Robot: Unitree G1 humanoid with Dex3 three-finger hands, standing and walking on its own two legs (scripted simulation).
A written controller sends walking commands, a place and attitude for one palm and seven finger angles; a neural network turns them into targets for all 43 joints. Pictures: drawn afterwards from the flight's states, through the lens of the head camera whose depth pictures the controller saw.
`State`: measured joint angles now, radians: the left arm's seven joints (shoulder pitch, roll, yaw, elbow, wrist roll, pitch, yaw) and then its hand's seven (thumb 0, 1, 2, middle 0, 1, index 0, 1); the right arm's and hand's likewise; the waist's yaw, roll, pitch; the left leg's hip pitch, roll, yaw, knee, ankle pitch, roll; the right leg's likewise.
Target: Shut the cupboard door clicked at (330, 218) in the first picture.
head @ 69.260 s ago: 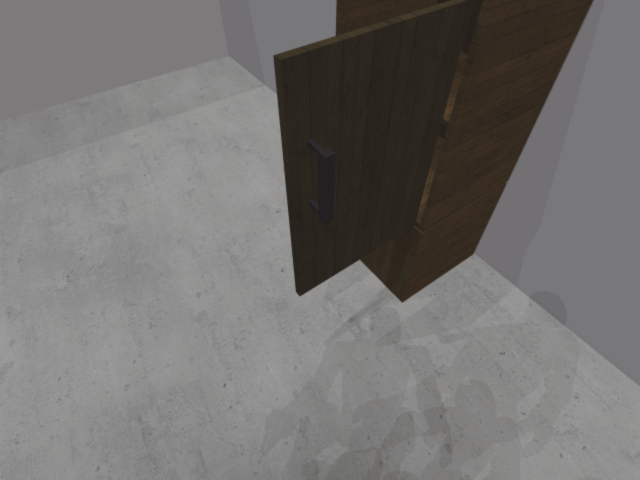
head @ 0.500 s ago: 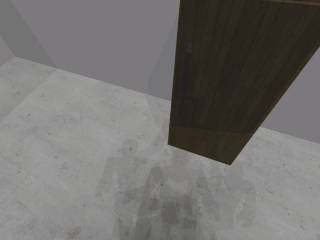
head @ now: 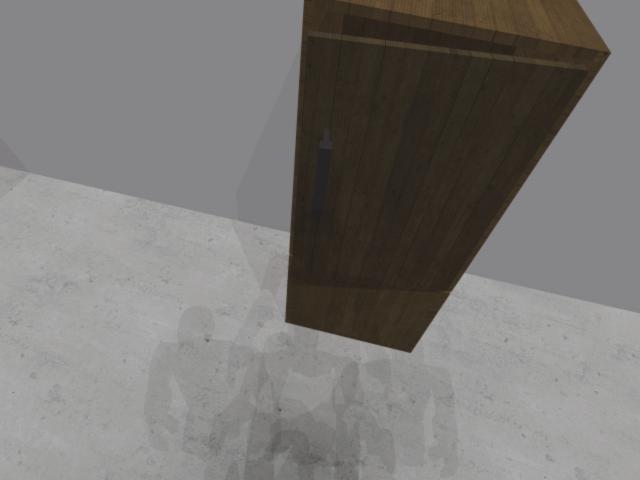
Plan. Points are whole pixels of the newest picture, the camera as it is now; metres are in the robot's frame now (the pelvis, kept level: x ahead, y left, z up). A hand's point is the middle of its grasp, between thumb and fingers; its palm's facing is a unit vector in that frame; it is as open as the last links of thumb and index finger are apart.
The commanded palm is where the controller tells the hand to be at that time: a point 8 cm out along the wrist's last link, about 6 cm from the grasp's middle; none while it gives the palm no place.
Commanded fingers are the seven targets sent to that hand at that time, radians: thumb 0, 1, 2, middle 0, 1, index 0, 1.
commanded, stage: take the last steps up to it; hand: left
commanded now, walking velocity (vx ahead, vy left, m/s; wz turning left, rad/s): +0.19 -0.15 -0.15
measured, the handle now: (321, 174) +0.60 +0.02 +0.02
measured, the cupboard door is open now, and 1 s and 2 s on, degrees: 10 10 10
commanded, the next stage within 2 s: come to a stop and stand still in 0.22 s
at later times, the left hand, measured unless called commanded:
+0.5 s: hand (267, 446) +0.20 +0.07 -0.17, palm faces -0.05 -0.97 -0.23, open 7.2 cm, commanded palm none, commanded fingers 0.00 0.90 0.90 -0.20 -0.30 -0.20 -0.30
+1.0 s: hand (230, 464) +0.18 +0.12 -0.18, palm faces +0.00 -0.97 -0.24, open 7.4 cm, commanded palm none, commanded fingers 0.00 0.90 0.90 -0.20 -0.30 -0.20 -0.30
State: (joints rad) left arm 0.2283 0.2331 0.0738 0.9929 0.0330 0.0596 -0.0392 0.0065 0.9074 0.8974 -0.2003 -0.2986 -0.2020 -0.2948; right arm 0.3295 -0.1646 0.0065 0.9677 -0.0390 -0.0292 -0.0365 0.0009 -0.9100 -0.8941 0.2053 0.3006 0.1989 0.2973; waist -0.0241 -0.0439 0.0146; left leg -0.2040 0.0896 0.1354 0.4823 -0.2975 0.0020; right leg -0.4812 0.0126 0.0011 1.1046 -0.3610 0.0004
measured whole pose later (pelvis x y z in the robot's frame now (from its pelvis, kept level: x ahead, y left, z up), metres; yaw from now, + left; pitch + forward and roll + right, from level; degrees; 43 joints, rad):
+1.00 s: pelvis +0.13 -0.08 +0.00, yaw -3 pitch +1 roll -1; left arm 0.21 0.24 0.05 1.00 0.01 0.06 0.03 0.00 0.91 0.90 -0.20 -0.30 -0.20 -0.29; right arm 0.13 -0.17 0.00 0.96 -0.02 0.03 -0.04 0.00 -0.91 -0.89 0.20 0.30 0.20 0.30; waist 0.02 -0.02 0.09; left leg -0.29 0.01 0.04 0.49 -0.22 0.04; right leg -0.33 0.01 0.04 0.90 -0.51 0.02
